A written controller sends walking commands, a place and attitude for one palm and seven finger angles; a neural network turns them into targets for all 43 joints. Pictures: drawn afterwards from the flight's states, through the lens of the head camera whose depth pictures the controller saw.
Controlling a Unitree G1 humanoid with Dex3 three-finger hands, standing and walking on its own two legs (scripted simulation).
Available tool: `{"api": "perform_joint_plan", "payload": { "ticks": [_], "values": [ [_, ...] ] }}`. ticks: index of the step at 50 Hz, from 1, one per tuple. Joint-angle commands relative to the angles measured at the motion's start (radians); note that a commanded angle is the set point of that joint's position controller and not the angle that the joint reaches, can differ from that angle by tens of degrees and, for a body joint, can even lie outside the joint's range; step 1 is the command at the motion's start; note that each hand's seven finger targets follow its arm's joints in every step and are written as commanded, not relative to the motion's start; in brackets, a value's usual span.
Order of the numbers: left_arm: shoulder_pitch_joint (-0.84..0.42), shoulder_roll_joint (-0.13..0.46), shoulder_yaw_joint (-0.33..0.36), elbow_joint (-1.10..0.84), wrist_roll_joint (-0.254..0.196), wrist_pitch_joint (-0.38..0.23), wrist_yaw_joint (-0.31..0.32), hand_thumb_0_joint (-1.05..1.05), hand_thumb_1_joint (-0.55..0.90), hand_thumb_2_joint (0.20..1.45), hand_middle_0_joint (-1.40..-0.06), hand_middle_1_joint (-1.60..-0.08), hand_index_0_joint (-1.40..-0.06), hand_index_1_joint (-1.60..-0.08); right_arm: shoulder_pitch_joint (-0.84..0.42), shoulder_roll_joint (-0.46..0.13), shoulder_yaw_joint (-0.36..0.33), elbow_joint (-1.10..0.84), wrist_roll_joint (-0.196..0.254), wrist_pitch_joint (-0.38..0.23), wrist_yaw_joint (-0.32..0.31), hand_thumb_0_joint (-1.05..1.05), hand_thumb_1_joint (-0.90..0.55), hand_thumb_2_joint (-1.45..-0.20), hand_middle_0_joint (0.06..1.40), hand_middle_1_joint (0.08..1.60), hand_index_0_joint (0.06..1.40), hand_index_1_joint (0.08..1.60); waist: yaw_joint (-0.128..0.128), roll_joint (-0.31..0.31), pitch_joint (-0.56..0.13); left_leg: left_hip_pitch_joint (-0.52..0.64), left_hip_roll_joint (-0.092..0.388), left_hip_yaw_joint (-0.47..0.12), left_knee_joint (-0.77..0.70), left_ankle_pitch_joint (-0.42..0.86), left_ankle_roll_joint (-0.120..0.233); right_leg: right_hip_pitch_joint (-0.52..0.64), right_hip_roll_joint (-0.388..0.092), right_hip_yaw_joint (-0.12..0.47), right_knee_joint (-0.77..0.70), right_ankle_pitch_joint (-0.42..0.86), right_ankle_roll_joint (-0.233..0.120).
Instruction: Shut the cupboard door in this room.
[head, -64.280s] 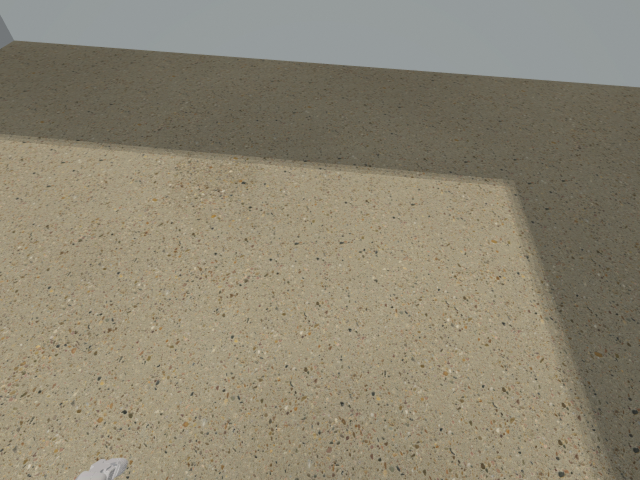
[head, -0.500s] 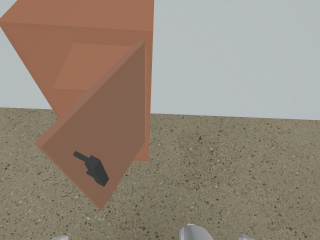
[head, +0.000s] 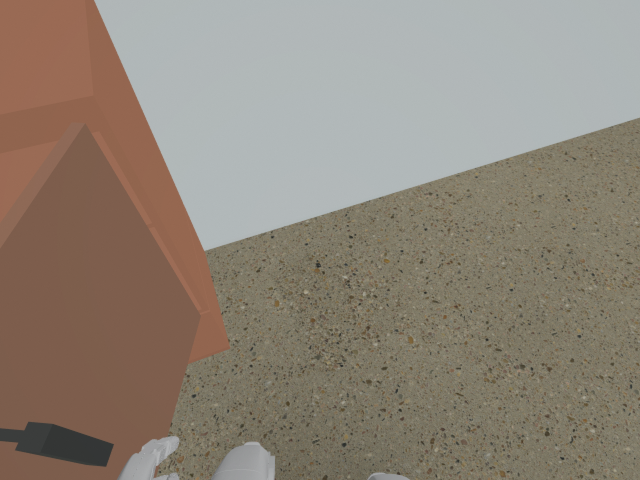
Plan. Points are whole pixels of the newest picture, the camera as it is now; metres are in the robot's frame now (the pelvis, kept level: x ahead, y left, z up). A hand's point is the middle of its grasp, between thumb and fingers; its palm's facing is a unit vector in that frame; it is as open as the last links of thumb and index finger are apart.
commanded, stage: walk to a spot facing it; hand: left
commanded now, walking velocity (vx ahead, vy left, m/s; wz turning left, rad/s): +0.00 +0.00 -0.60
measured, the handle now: (52, 445) +0.16 +0.31 -0.02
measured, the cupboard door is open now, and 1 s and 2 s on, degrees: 64 66 66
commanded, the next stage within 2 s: none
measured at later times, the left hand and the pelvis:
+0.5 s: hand out of the picture +0.13 +0.18 -0.17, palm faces -0.28 -0.93 -0.24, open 7.4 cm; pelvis +0.02 +0.00 +0.00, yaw -19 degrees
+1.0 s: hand (243, 417) +0.22 +0.13 -0.16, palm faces -0.46 -0.86 -0.22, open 7.4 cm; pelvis +0.06 -0.02 +0.00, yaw -34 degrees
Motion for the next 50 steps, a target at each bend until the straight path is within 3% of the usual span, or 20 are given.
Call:
{"api": "perform_joint_plan", "payload": {
  "ticks": [1, 3, 4, 5, 6, 11, 16, 23, 24, 25, 26, 27, 29, 32, 42, 45, 47, 48, 49, 50],
  "values": [
    [0.017, 0.235, 0.076, -0.077, -0.002, -0.015, 0.011, 0.000, 0.900, 0.900, -0.200, -0.300, -0.200, -0.300, 0.039, -0.074, -0.023, -0.089, 0.008, -0.038, -0.004, 0.000, -0.900, -0.900, 0.200, 0.300, 0.200, 0.300, 0.028, -0.173, -0.157, 0.119, -0.052, 0.024, -0.195, 0.018, 0.017, 0.021, -0.215, 0.282, -0.185, 0.174, -0.130],
    [-0.006, 0.221, 0.076, -0.081, -0.009, -0.009, 0.013, 0.000, 0.900, 0.900, -0.200, -0.300, -0.200, -0.300, 0.109, -0.080, -0.026, -0.074, 0.010, -0.051, -0.010, 0.000, -0.900, -0.900, 0.200, 0.300, 0.200, 0.300, -0.012, -0.166, -0.177, 0.275, -0.059, 0.021, -0.391, 0.109, 0.026, -0.054, -0.186, 0.299, -0.123, 0.143, -0.089],
    [-0.005, 0.184, 0.068, -0.094, -0.014, -0.005, 0.011, 0.000, 0.900, 0.900, -0.200, -0.300, -0.200, -0.300, 0.155, -0.123, -0.035, -0.069, 0.009, -0.061, -0.016, 0.000, -0.900, -0.900, 0.200, 0.300, 0.200, 0.300, -0.033, -0.063, -0.201, 0.400, 0.017, -0.066, -0.534, 0.100, 0.056, -0.149, -0.120, 0.257, -0.026, 0.066, -0.042],
    [0.036, 0.112, 0.057, -0.106, -0.025, -0.002, 0.002, 0.000, 0.900, 0.900, -0.200, -0.300, -0.200, -0.300, 0.172, -0.223, -0.055, -0.076, -0.005, -0.069, -0.018, 0.000, -0.900, -0.900, 0.200, 0.300, 0.200, 0.300, -0.032, 0.264, -0.202, 0.482, 0.288, -0.373, -0.664, 0.091, 0.148, -0.315, 0.038, 0.103, 0.216, -0.194, 0.028],
    [0.035, 0.126, 0.053, -0.107, -0.015, -0.005, -0.004, 0.000, 0.900, 0.900, -0.200, -0.300, -0.200, -0.300, 0.141, -0.253, -0.059, -0.098, -0.002, -0.060, -0.015, 0.000, -0.900, -0.900, 0.200, 0.300, 0.200, 0.300, -0.019, 0.296, -0.171, 0.373, 0.438, -0.463, -0.720, 0.064, 0.228, -0.322, 0.010, 0.011, 0.431, -0.351, 0.054],
    [0.040, 0.107, 0.068, -0.042, -0.007, -0.001, -0.032, 0.000, 0.900, 0.900, -0.200, -0.300, -0.200, -0.300, 0.020, -0.133, -0.034, -0.104, -0.008, -0.064, -0.027, 0.000, -0.900, -0.900, 0.200, 0.300, 0.200, 0.300, 0.022, 0.164, -0.102, 0.327, 0.241, -0.078, -0.655, 0.291, 0.194, -0.307, -0.068, -0.045, 0.608, -0.153, 0.091],
    [-0.030, 0.065, 0.052, -0.055, -0.012, 0.000, -0.031, 0.000, 0.900, 0.900, -0.200, -0.300, -0.200, -0.300, 0.129, -0.141, -0.054, -0.049, -0.007, -0.057, -0.022, 0.000, -0.900, -0.900, 0.200, 0.300, 0.200, 0.300, -0.029, 0.177, -0.128, 0.448, 0.266, 0.029, -0.572, 0.588, 0.211, -0.267, -0.082, -0.114, 0.412, -0.188, 0.102],
    [0.052, 0.067, 0.051, -0.003, -0.013, -0.019, -0.024, 0.000, 0.900, 0.900, -0.200, -0.300, -0.200, -0.300, 0.084, -0.166, -0.074, -0.027, -0.007, -0.040, -0.006, 0.000, -0.900, -0.900, 0.200, 0.300, 0.200, 0.300, 0.005, 0.228, -0.159, 0.363, 0.281, 0.146, -0.404, 0.595, 0.145, 0.011, -0.034, -0.204, 0.010, -0.063, 0.056],
    [0.136, 0.096, 0.059, 0.021, -0.013, -0.025, -0.018, 0.000, 0.900, 0.900, -0.200, -0.300, -0.200, -0.300, 0.062, -0.165, -0.073, -0.033, -0.001, -0.039, -0.002, 0.000, -0.900, -0.900, 0.200, 0.300, 0.200, 0.300, 0.056, 0.162, -0.188, 0.289, 0.267, 0.170, -0.293, 0.525, 0.105, 0.153, -0.049, -0.184, -0.112, 0.078, 0.040],
    [0.210, 0.203, 0.074, 0.045, -0.004, -0.039, -0.005, 0.000, 0.900, 0.900, -0.200, -0.300, -0.200, -0.300, 0.076, -0.113, -0.060, -0.050, 0.009, -0.037, 0.005, 0.000, -0.900, -0.900, 0.200, 0.300, 0.200, 0.300, 0.091, -0.097, -0.233, 0.084, 0.187, 0.217, -0.068, 0.284, 0.040, 0.359, -0.233, 0.049, -0.202, 0.299, -0.028],
    [0.251, 0.288, 0.093, 0.056, -0.011, -0.042, 0.010, 0.000, 0.900, 0.900, -0.200, -0.300, -0.200, -0.300, 0.011, -0.042, -0.038, -0.101, 0.006, -0.033, 0.007, 0.000, -0.900, -0.900, 0.200, 0.300, 0.200, 0.300, 0.110, -0.319, -0.209, -0.127, 0.053, 0.163, 0.148, -0.230, 0.002, 0.364, -0.442, 0.326, -0.204, 0.681, -0.135],
    [0.257, 0.264, 0.098, 0.056, -0.021, -0.034, 0.024, 0.000, 0.900, 0.900, -0.200, -0.300, -0.200, -0.300, -0.021, -0.068, -0.039, -0.098, 0.009, -0.014, -0.013, 0.000, -0.900, -0.900, 0.200, 0.300, 0.200, 0.300, 0.121, -0.249, -0.217, -0.108, 0.055, 0.004, 0.218, -0.225, 0.018, 0.275, -0.428, 0.313, -0.218, 0.594, -0.176],
    [0.125, 0.208, 0.089, 0.026, -0.015, -0.023, 0.027, 0.000, 0.900, 0.900, -0.200, -0.300, -0.200, -0.300, -0.039, -0.079, -0.045, -0.072, 0.001, -0.010, -0.013, 0.000, -0.900, -0.900, 0.200, 0.300, 0.200, 0.300, 0.072, -0.199, -0.132, -0.136, 0.064, -0.036, 0.268, -0.092, 0.017, 0.174, -0.347, 0.269, -0.238, 0.296, -0.166],
    [0.063, 0.177, 0.076, -0.005, -0.011, -0.028, 0.026, 0.000, 0.900, 0.900, -0.200, -0.300, -0.200, -0.300, 0.002, -0.070, -0.042, -0.039, -0.006, -0.010, -0.004, 0.000, -0.900, -0.900, 0.200, 0.300, 0.200, 0.300, 0.041, -0.126, -0.162, -0.073, 0.044, -0.011, 0.187, 0.016, 0.004, 0.149, -0.272, 0.184, -0.237, 0.251, -0.126],
    [0.133, 0.213, 0.083, -0.005, -0.005, -0.048, 0.005, 0.000, 0.900, 0.900, -0.200, -0.300, -0.200, -0.300, -0.102, -0.076, -0.034, -0.119, -0.006, -0.044, 0.016, 0.000, -0.900, -0.900, 0.200, 0.300, 0.200, 0.300, 0.089, -0.135, -0.119, -0.033, -0.017, -0.003, -0.145, -0.023, 0.014, 0.139, -0.250, 0.349, -0.342, -0.243, -0.168],
    [0.098, 0.221, 0.084, -0.019, -0.006, -0.049, -0.001, 0.000, 0.900, 0.900, -0.200, -0.300, -0.200, -0.300, -0.052, -0.071, -0.030, -0.121, -0.001, -0.061, 0.014, 0.000, -0.900, -0.900, 0.200, 0.300, 0.200, 0.300, 0.059, -0.138, -0.117, 0.119, -0.058, 0.012, -0.305, -0.007, 0.032, 0.056, -0.216, 0.356, -0.314, -0.223, -0.158],
    [0.062, 0.200, 0.077, -0.029, -0.012, -0.047, -0.005, 0.000, 0.900, 0.900, -0.200, -0.300, -0.200, -0.300, 0.062, -0.080, -0.032, -0.090, 0.000, -0.078, 0.004, 0.000, -0.900, -0.900, 0.200, 0.300, 0.200, 0.300, 0.005, -0.101, -0.154, 0.393, -0.062, 0.026, -0.508, 0.066, 0.046, -0.095, -0.146, 0.310, -0.212, -0.232, -0.102],
    [0.042, 0.153, 0.065, -0.047, -0.016, -0.049, -0.012, 0.000, 0.900, 0.900, -0.200, -0.300, -0.200, -0.300, 0.152, -0.136, -0.043, -0.069, -0.003, -0.087, -0.009, 0.000, -0.900, -0.900, 0.200, 0.300, 0.200, 0.300, -0.043, 0.030, -0.174, 0.584, 0.049, -0.088, -0.607, -0.036, 0.079, -0.263, -0.067, 0.242, -0.083, -0.264, -0.055],
    [0.046, 0.082, 0.050, -0.073, -0.023, -0.049, -0.025, 0.000, 0.900, 0.900, -0.200, -0.300, -0.200, -0.300, 0.229, -0.248, -0.069, -0.062, -0.021, -0.087, -0.013, 0.000, -0.900, -0.900, 0.200, 0.300, 0.200, 0.300, -0.079, 0.337, -0.168, 0.680, 0.333, -0.449, -0.747, -0.311, 0.170, -0.475, 0.076, 0.054, 0.232, -0.343, 0.004],
    [-0.019, 0.115, 0.058, -0.097, -0.014, -0.056, -0.027, 0.000, 0.900, 0.900, -0.200, -0.300, -0.200, -0.300, 0.230, -0.262, -0.068, -0.060, -0.013, -0.085, -0.014, 0.000, -0.900, -0.900, 0.200, 0.300, 0.200, 0.300, -0.086, 0.297, -0.101, 0.545, 0.468, -0.543, -0.831, -0.405, 0.239, -0.507, -0.028, 0.015, 0.404, -0.309, 0.017]
  ]
}}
